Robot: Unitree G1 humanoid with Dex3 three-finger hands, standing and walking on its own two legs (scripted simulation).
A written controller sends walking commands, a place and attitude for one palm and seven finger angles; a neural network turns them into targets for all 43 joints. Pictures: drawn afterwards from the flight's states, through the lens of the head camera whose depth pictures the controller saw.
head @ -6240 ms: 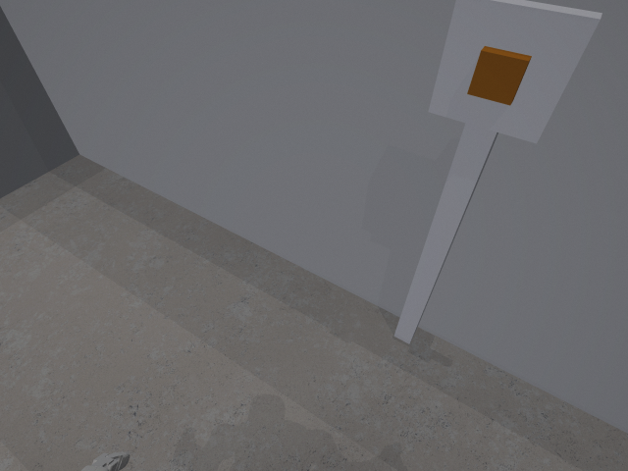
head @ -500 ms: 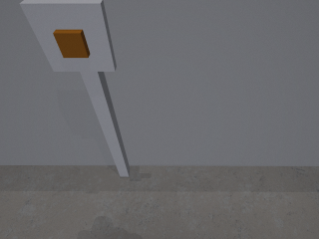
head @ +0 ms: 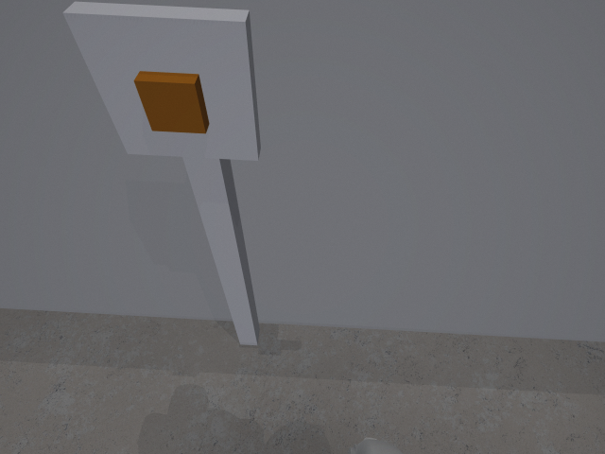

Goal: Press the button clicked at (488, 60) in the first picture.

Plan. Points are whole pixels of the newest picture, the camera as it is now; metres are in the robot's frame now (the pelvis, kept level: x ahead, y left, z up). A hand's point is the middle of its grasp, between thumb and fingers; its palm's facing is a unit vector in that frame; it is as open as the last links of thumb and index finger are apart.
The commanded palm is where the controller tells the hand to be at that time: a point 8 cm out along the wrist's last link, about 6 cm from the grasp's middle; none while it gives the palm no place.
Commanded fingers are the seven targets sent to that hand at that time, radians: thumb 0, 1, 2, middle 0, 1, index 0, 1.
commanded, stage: come to a stop and stand still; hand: left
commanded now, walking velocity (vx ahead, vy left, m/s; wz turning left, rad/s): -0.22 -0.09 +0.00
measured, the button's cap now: (175, 102) +0.49 +0.20 +0.20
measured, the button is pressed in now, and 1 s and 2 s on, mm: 0 0 0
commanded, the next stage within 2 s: look again from close up in 0.80 s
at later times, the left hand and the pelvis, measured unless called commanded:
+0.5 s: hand out of the picture +0.06 +0.17 -0.17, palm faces +0.06 -0.97 -0.25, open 7.3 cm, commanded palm none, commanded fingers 0.00 0.90 0.90 -0.20 -0.30 -0.20 -0.30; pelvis +0.01 -0.02 -0.01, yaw +1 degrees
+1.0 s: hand out of the picture -0.01 +0.13 -0.17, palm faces -0.01 -0.98 -0.22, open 7.3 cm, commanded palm none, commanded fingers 0.00 0.90 0.90 -0.20 -0.30 -0.20 -0.30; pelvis +0.00 -0.03 -0.01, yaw +0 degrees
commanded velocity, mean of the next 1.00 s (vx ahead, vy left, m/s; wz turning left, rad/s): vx -0.01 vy -0.01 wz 0.00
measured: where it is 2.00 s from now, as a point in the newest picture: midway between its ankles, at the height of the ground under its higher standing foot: outside the picture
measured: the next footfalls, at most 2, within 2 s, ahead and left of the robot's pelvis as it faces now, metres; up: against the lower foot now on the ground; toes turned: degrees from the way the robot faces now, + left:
right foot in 0.16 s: +0.10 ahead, -0.11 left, +0.00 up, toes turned -5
left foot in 0.58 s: +0.03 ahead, +0.06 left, +0.00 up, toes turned +2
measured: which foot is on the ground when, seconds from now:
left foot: down 0.00-0.20, up 0.22-0.56, down 0.58-1.00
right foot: up 0.00-0.14, down 0.16-0.60, up 0.62-0.90, down 0.92-1.00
